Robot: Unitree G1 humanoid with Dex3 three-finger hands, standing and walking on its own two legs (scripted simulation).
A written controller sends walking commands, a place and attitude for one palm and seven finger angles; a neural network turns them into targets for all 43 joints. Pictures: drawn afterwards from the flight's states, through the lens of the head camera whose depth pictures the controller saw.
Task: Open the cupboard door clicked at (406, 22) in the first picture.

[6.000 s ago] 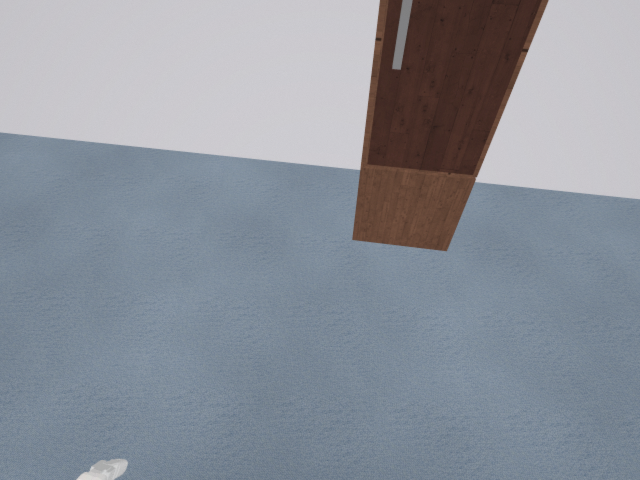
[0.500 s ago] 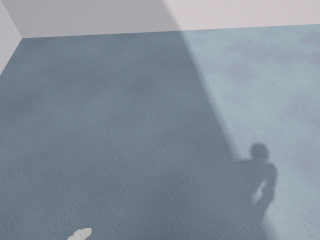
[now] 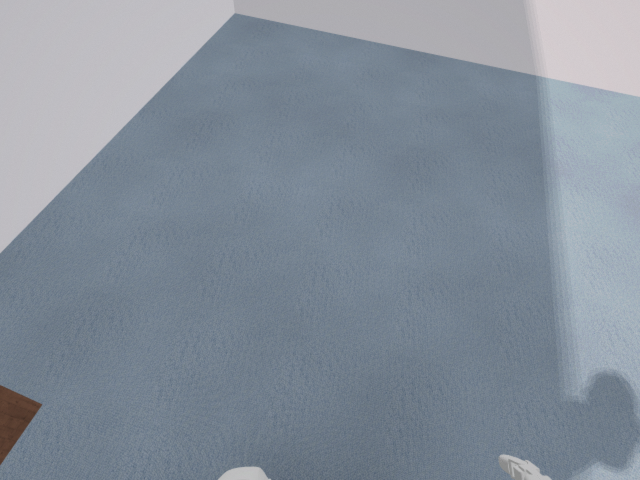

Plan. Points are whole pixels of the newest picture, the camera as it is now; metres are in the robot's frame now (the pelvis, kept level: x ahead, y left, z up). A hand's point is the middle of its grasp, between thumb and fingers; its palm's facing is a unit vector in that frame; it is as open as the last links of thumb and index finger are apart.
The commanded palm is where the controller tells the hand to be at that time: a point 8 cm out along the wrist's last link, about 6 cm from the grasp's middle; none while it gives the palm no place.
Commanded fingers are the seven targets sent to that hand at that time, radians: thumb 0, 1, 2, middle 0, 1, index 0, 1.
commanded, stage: turn to face it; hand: left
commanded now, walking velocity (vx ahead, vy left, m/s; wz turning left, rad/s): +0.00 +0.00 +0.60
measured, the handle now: out of the picture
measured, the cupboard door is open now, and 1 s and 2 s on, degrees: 0 0 0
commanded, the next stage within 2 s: none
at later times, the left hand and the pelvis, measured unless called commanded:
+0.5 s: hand out of the picture +0.07 +0.20 -0.13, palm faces +0.28 -0.92 -0.29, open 7.4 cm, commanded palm none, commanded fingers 0.00 0.90 0.90 -0.20 -0.30 -0.20 -0.30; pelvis +0.00 -0.03 +0.01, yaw +17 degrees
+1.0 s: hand out of the picture -0.12 +0.23 -0.16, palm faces +0.60 -0.75 -0.26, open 7.4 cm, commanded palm none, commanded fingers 0.00 0.90 0.90 -0.20 -0.30 -0.20 -0.30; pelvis -0.03 +0.01 +0.01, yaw +35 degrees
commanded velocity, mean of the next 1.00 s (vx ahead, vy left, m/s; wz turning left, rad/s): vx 0.00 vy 0.00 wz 0.60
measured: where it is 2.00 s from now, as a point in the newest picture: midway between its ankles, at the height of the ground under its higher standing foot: outside the picture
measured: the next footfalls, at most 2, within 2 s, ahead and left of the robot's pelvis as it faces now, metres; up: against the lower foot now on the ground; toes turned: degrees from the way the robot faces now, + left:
right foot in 0.46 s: +0.07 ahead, -0.13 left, +0.00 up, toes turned +13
left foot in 0.86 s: -0.04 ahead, +0.12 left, +0.00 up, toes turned +38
